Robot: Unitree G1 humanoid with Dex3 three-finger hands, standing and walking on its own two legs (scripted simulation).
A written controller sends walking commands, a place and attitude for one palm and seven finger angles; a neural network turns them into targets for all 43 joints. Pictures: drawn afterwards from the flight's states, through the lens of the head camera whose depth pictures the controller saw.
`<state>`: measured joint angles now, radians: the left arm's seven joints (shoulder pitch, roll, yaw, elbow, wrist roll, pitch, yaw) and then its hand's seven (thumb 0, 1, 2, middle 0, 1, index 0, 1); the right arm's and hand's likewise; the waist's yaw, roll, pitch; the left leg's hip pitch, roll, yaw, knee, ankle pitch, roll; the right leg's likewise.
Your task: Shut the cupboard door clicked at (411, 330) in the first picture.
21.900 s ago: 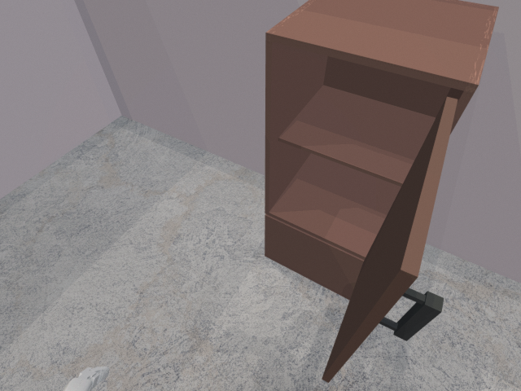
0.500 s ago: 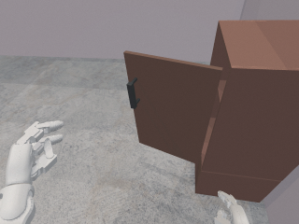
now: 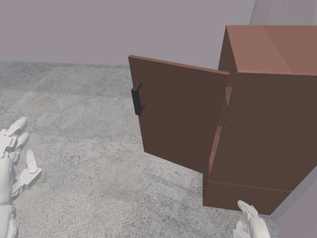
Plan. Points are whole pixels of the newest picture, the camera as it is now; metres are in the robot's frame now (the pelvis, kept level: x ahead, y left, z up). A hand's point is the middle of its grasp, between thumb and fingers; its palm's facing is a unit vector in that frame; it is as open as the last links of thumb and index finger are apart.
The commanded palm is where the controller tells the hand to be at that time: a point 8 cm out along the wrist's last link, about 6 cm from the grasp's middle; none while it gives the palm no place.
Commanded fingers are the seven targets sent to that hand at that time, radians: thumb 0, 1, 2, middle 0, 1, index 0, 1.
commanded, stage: step back with the hand held close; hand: left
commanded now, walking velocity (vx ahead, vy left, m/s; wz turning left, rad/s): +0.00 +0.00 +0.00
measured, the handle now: (139, 99) +0.64 +0.16 -0.01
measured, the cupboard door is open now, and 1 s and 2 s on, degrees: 74 74 74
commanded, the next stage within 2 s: stop stepping back and stand still in 1.66 s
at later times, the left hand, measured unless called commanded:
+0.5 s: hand (28, 171) +0.19 +0.28 +0.15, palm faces +0.38 -0.76 -0.53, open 7.5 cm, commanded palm +0.13 +0.32 +0.17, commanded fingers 0.00 0.90 0.90 -0.20 -0.30 -0.20 -0.30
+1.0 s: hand (7, 203) +0.13 +0.28 +0.16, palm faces +0.45 -0.76 -0.47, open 7.5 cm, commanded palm +0.06 +0.32 +0.17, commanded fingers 0.00 0.90 0.90 -0.20 -0.30 -0.20 -0.30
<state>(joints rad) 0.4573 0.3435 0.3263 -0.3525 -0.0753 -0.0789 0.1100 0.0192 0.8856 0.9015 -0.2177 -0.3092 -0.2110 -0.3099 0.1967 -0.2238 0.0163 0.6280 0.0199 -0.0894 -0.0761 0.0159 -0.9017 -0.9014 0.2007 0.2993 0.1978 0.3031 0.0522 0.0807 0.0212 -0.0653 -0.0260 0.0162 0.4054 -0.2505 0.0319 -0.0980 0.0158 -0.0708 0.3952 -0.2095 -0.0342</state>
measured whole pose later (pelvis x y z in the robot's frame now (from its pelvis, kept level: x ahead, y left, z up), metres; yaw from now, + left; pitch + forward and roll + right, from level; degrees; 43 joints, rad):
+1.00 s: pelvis -0.07 +0.02 -0.02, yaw +0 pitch +0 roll -2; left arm 0.52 0.41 0.43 -0.47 -0.01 -0.24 0.16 0.02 0.88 0.90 -0.21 -0.30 -0.21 -0.30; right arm 0.26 -0.24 -0.01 0.58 0.00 -0.05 -0.08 0.02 -0.90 -0.90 0.20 0.30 0.20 0.30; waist -0.01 0.02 -0.01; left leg -0.42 -0.02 0.02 0.67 -0.26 0.06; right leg -0.42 0.01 -0.08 0.58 -0.17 -0.02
